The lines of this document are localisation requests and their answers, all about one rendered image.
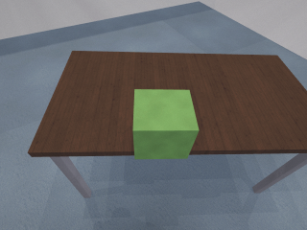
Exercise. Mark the carton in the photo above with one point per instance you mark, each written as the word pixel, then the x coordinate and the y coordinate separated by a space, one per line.
pixel 164 124

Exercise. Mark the table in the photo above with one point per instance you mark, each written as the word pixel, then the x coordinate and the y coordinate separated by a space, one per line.
pixel 244 104

